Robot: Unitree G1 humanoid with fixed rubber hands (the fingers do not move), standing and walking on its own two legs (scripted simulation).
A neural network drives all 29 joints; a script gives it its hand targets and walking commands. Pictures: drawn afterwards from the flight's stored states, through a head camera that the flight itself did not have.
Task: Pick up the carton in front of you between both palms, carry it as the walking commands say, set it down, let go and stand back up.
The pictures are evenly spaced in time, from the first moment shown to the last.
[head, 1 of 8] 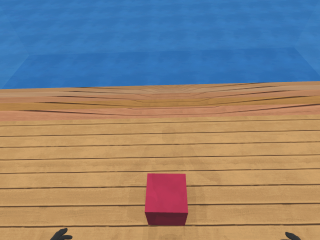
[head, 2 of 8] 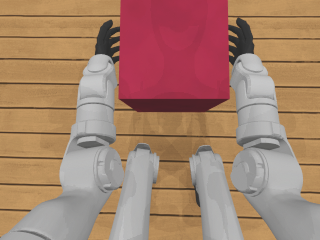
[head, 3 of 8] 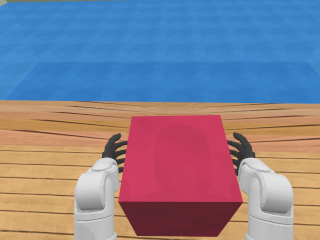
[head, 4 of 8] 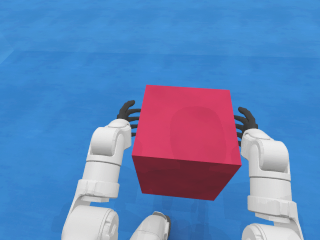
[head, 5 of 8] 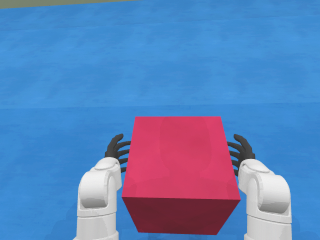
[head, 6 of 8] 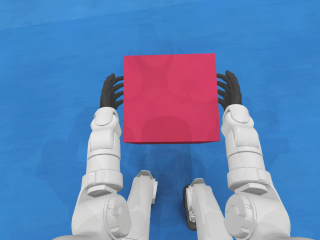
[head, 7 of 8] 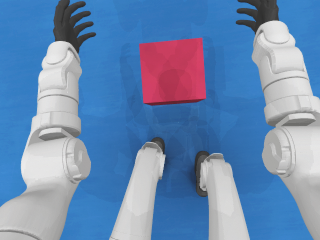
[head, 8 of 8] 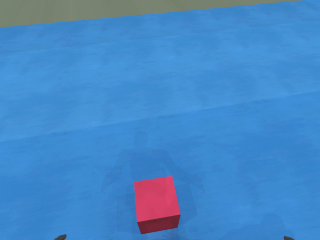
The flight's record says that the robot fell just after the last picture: no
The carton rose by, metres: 0.67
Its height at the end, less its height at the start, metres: -0.98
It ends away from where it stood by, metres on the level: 4.99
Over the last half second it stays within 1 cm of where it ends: yes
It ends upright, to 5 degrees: yes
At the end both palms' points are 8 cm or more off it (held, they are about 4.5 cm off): yes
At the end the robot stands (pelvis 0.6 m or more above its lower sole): yes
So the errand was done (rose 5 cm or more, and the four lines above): yes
